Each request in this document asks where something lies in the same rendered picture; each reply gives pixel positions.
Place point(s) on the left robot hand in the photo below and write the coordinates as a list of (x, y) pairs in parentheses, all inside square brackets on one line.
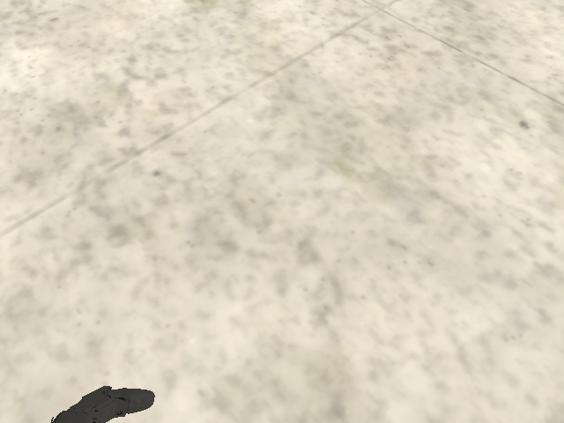
[(104, 404)]

